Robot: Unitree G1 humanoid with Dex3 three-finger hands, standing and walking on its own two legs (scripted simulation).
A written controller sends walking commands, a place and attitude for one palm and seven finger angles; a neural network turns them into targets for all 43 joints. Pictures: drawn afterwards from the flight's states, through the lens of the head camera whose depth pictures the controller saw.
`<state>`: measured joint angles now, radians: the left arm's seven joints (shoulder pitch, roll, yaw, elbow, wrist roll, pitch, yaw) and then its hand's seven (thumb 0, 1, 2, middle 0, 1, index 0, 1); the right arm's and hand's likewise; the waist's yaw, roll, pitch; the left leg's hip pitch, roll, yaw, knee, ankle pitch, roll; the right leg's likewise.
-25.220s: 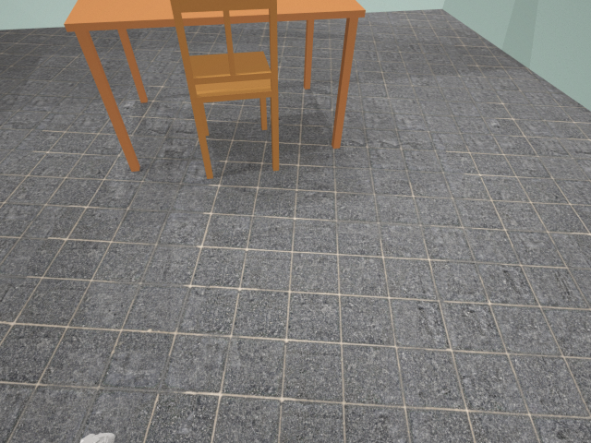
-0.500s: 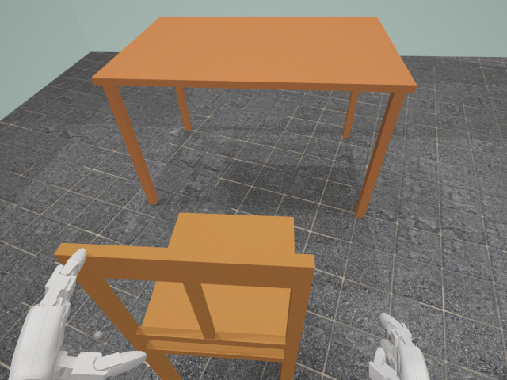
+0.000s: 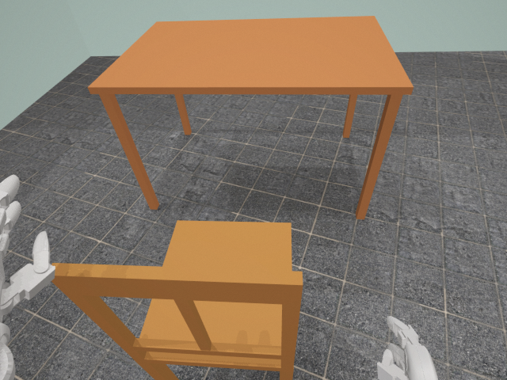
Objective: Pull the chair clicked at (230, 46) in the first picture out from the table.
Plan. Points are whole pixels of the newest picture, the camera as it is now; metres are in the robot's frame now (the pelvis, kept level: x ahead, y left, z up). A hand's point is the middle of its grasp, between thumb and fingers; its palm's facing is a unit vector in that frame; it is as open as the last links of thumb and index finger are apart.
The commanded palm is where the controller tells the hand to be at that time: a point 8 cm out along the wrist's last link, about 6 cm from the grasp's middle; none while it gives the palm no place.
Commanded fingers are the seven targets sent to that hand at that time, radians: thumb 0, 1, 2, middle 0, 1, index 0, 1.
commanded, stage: draw the hand back to the body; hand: left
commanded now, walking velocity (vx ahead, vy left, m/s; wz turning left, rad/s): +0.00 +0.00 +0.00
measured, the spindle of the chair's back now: (195, 323) +0.24 +0.16 -0.10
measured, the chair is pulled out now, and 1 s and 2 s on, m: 0.72 0.72 0.72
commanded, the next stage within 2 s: step back with the hand held close in 0.28 s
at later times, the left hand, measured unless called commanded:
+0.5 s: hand (45, 270) +0.19 +0.27 +0.16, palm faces +0.47 -0.77 -0.43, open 7.4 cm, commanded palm +0.13 +0.31 +0.18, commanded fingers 0.00 0.90 0.90 -0.20 -0.30 -0.20 -0.30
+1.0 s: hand (14, 325) +0.13 +0.28 +0.16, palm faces +0.43 -0.77 -0.47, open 7.4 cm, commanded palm +0.07 +0.31 +0.18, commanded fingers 0.00 0.90 0.90 -0.20 -0.30 -0.20 -0.30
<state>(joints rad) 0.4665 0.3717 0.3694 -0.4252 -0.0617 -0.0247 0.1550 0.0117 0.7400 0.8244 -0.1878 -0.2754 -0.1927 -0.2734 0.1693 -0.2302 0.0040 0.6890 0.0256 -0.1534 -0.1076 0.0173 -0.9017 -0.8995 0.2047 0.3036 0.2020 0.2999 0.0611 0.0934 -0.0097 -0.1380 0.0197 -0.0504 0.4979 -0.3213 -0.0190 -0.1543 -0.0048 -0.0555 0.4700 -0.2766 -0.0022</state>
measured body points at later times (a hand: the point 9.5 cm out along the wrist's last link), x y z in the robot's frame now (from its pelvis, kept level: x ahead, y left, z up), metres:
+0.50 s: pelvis -0.01 +0.01 +0.00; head -0.01 -0.02 +0.45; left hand +0.16 +0.31 +0.19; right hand +0.18 -0.22 -0.09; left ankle -0.03 +0.13 -0.74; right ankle -0.01 -0.12 -0.74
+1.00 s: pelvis -0.07 +0.01 +0.00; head -0.06 +0.01 +0.44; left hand +0.10 +0.31 +0.18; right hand +0.09 -0.23 -0.09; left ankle -0.03 +0.13 -0.74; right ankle -0.01 -0.12 -0.74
